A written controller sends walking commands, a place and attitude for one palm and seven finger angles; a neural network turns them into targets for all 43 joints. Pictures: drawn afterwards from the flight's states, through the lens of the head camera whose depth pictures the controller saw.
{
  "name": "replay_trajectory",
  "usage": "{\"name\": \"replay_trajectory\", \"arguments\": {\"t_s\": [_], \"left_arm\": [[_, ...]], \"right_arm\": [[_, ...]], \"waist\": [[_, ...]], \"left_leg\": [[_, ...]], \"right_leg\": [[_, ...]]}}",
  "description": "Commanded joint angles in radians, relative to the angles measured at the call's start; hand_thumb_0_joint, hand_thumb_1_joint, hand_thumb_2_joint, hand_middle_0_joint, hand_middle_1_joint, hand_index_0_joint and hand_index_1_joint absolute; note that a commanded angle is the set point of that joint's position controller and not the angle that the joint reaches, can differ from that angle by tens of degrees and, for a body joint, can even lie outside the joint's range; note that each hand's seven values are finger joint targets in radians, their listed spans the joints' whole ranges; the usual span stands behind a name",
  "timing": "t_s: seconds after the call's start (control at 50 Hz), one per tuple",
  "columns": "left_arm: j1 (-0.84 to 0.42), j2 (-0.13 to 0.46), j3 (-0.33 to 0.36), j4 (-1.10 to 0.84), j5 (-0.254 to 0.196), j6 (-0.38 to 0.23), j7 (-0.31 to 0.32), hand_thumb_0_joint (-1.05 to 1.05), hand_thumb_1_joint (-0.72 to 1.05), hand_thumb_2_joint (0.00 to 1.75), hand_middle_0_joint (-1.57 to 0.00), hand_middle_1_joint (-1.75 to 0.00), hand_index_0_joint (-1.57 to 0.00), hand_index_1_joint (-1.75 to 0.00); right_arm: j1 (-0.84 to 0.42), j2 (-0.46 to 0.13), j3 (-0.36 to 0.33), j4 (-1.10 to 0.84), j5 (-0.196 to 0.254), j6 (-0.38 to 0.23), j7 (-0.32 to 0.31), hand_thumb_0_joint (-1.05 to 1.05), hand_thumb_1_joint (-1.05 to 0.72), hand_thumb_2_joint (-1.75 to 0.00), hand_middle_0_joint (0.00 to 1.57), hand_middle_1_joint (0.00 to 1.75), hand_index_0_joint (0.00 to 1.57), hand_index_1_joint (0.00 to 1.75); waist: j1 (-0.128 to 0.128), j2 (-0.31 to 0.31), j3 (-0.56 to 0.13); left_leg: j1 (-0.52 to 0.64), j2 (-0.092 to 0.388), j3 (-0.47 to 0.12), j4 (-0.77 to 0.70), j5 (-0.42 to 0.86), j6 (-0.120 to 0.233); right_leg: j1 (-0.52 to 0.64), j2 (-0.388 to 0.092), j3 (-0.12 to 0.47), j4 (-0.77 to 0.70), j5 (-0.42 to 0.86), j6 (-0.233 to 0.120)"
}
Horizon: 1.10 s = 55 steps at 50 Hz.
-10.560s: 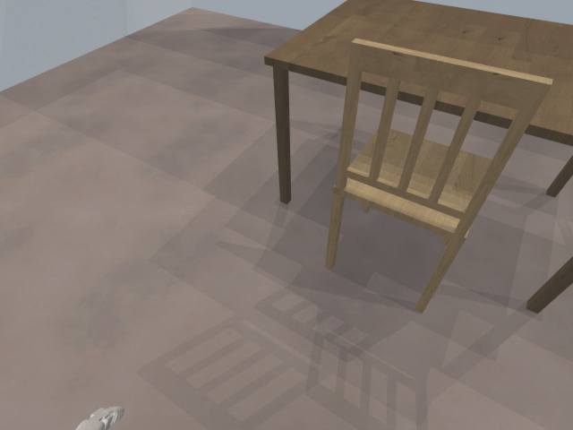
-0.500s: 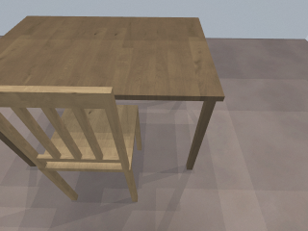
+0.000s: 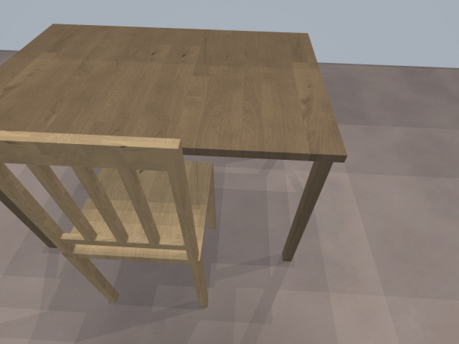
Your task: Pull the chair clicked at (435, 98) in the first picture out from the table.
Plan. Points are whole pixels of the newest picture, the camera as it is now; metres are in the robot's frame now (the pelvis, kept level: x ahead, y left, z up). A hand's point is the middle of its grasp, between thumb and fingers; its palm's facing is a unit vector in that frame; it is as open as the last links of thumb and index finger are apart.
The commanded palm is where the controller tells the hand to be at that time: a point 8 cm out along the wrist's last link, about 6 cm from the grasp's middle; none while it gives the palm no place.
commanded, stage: look again from close up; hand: left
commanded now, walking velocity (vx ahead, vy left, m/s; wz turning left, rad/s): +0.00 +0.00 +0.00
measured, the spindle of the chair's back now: (105, 207) +0.41 +0.32 -0.07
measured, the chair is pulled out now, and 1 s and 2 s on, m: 0.00 0.00 0.00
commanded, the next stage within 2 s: shuffle to correct the standing spot in 0.70 s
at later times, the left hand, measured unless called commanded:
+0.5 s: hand out of the picture +0.01 +0.18 -0.17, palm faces +0.02 -0.98 -0.22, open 7.4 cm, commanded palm none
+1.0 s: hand out of the picture +0.01 +0.17 -0.17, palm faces +0.05 -0.97 -0.23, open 7.4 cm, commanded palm none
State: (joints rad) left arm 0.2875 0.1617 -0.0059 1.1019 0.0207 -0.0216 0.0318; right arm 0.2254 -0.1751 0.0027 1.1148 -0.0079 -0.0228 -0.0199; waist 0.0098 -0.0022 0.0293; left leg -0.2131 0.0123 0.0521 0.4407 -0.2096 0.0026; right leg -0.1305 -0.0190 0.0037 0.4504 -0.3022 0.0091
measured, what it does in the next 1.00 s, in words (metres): stands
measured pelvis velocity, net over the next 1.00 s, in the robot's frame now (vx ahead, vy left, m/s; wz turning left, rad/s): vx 0.00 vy -0.01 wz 0.00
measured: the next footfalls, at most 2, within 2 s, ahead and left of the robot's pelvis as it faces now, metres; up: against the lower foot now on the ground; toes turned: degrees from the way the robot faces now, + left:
right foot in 1.66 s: -0.03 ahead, -0.02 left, +0.00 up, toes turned +0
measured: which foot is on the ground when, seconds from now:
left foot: down 0.00-1.00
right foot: down 0.00-1.00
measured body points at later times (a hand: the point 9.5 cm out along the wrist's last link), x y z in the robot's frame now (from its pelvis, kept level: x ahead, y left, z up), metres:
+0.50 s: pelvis +0.01 +0.00 +0.00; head +0.03 +0.00 +0.45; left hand +0.01 +0.23 -0.15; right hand +0.02 -0.23 -0.16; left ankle +0.02 +0.12 -0.74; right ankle -0.04 -0.12 -0.74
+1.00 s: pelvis +0.00 -0.01 +0.00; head +0.03 -0.02 +0.45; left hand +0.01 +0.22 -0.15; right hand +0.04 -0.24 -0.17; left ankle +0.02 +0.12 -0.74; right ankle -0.04 -0.12 -0.74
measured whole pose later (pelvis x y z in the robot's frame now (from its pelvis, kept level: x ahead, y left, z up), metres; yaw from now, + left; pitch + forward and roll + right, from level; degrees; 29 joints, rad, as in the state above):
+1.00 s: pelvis +0.00 -0.01 +0.00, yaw +0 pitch +0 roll +1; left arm 0.27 0.15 0.02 1.07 0.02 -0.01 0.04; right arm 0.21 -0.18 -0.02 1.09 -0.01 0.01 -0.03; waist 0.02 0.01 0.06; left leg -0.23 0.02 0.05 0.46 -0.22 -0.01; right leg -0.16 -0.02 0.00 0.50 -0.33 0.00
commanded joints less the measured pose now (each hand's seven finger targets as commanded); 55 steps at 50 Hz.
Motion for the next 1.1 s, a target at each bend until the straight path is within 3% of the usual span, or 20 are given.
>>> {"name": "replay_trajectory", "arguments": {"t_s": [0.0,0.14,0.34,0.5,0.64,0.78,0.8,0.86,0.94,0.98,1.02,1.04,1.06,1.08], "left_arm": [[0.058,0.121,0.018,-0.029,-0.005,-0.012,0.005,0.0,0.9,0.9,-0.2,-0.3,-0.2,-0.3],[0.052,0.124,0.02,-0.026,-0.004,-0.012,0.006,0.0,0.9,0.9,-0.2,-0.3,-0.2,-0.3],[0.05,0.12,0.022,-0.022,-0.005,-0.008,0.006,0.0,0.9,0.9,-0.2,-0.3,-0.2,-0.3],[0.05,0.121,0.025,-0.02,-0.006,-0.009,0.007,0.0,0.9,0.9,-0.2,-0.3,-0.2,-0.3],[0.056,0.114,0.024,-0.014,-0.005,-0.009,0.008,0.0,0.9,0.9,-0.2,-0.3,-0.2,-0.3],[0.064,0.115,0.024,-0.012,-0.006,-0.012,0.009,0.0,0.9,0.9,-0.2,-0.3,-0.2,-0.3],[0.052,0.141,0.03,-0.023,-0.005,-0.014,0.009,0.0,0.9,0.9,-0.2,-0.3,-0.2,-0.3],[0.067,0.129,0.039,-0.041,-0.005,-0.003,0.018,0.0,0.9,0.9,-0.2,-0.3,-0.2,-0.3],[0.076,0.159,0.058,-0.069,-0.003,0.011,0.022,0.0,0.9,0.9,-0.2,-0.3,-0.2,-0.3],[0.072,0.181,0.07,-0.085,-0.002,0.019,0.024,0.0,0.9,0.9,-0.2,-0.3,-0.2,-0.3],[0.07,0.208,0.081,-0.098,0.003,0.025,0.024,0.0,0.9,0.9,-0.2,-0.3,-0.2,-0.3],[0.067,0.212,0.086,-0.105,0.004,0.027,0.026,0.0,0.9,0.9,-0.2,-0.3,-0.2,-0.3],[0.065,0.216,0.09,-0.108,0.008,0.028,0.029,0.0,0.9,0.9,-0.2,-0.3,-0.2,-0.3],[0.056,0.218,0.095,-0.117,0.011,0.03,0.033,0.0,0.9,0.9,-0.2,-0.3,-0.2,-0.3]], "right_arm": [[0.049,-0.103,-0.016,-0.027,-0.002,-0.014,-0.005,0.0,-0.9,-0.9,0.2,0.3,0.2,0.3],[0.046,-0.109,-0.017,-0.02,-0.002,-0.014,-0.007,0.0,-0.9,-0.9,0.2,0.3,0.2,0.3],[0.053,-0.106,-0.016,-0.007,-0.002,-0.015,-0.008,0.0,-0.9,-0.9,0.2,0.3,0.2,0.3],[0.062,-0.103,-0.016,-0.001,-0.003,-0.017,-0.01,0.0,-0.9,-0.9,0.2,0.3,0.2,0.3],[0.059,-0.095,-0.016,0.003,-0.001,-0.014,-0.012,0.0,-0.9,-0.9,0.2,0.3,0.2,0.3],[0.06,-0.092,-0.015,0.005,-0.002,-0.013,-0.012,0.0,-0.9,-0.9,0.2,0.3,0.2,0.3],[0.048,-0.118,-0.022,-0.003,-0.001,-0.013,-0.013,0.0,-0.9,-0.9,0.2,0.3,0.2,0.3],[0.057,-0.09,-0.024,-0.022,-0.001,-0.001,-0.013,0.0,-0.9,-0.9,0.2,0.3,0.2,0.3],[0.039,-0.109,-0.043,-0.067,-0.005,0.023,-0.014,0.0,-0.9,-0.9,0.2,0.3,0.2,0.3],[0.03,-0.107,-0.052,-0.093,-0.008,0.036,-0.012,0.0,-0.9,-0.9,0.2,0.3,0.2,0.3],[0.016,-0.101,-0.059,-0.116,-0.009,0.047,-0.009,0.0,-0.9,-0.9,0.2,0.3,0.2,0.3],[0.006,-0.094,-0.064,-0.129,-0.011,0.053,-0.008,0.0,-0.9,-0.9,0.2,0.3,0.2,0.3],[-0.01,-0.094,-0.068,-0.141,-0.01,0.056,-0.007,0.0,-0.9,-0.9,0.2,0.3,0.2,0.3],[-0.021,-0.095,-0.073,-0.151,-0.01,0.059,-0.005,0.0,-0.9,-0.9,0.2,0.3,0.2,0.3]], "waist": [[-0.009,-0.001,0.013],[-0.009,-0.008,0.005],[-0.005,-0.01,0.023],[-0.005,-0.001,-0.011],[-0.004,-0.012,0.028],[-0.005,-0.019,0.013],[-0.002,-0.017,0.02],[0.004,0.011,0.005],[0.012,-0.01,-0.028],[0.014,-0.071,-0.029],[0.021,-0.143,-0.005],[0.028,-0.186,0.009],[0.039,-0.208,0.023],[0.043,-0.206,0.028]], "left_leg": [[0.061,0.089,-0.083,-0.068,0.138,0.023],[0.07,0.09,-0.08,-0.064,0.175,0.022],[0.061,0.091,-0.087,-0.083,0.165,0.024],[0.084,0.09,-0.086,-0.077,0.206,0.024],[0.072,0.09,-0.079,-0.078,0.19,0.021],[0.081,0.087,-0.076,-0.073,0.196,0.017],[0.075,0.087,-0.081,-0.072,0.217,0.019],[0.065,0.088,-0.064,-0.028,0.322,0.01],[0.034,0.081,-0.042,0.049,0.318,0.001],[-0.018,0.056,-0.015,0.104,0.239,-0.012],[-0.084,0.015,0.007,0.196,0.081,-0.026],[-0.131,-0.003,0.008,0.262,-0.103,-0.032],[-0.185,-0.008,-0.012,0.344,-0.233,-0.034],[-0.213,0.001,-0.046,0.412,-0.282,-0.032]], "right_leg": [[-0.086,-0.078,0.068,-0.087,0.169,-0.033],[-0.071,-0.079,0.064,-0.082,0.213,-0.031],[-0.067,-0.078,0.057,-0.087,0.178,-0.029],[-0.049,-0.081,0.055,-0.082,0.21,-0.031],[-0.064,-0.082,0.057,-0.094,0.22,-0.03],[-0.052,-0.085,0.058,-0.097,0.251,-0.032],[-0.056,-0.088,0.068,-0.093,0.284,-0.039],[-0.054,-0.109,0.079,-0.032,0.409,-0.047],[-0.049,-0.147,0.117,0.012,0.485,-0.068],[-0.038,-0.191,0.162,0.011,0.519,-0.094],[-0.048,-0.263,0.226,-0.024,0.546,-0.142],[-0.043,-0.308,0.263,-0.04,0.594,-0.183],[-0.038,-0.345,0.297,-0.052,0.638,-0.224],[-0.047,-0.365,0.3,-0.052,0.641,-0.247]]}}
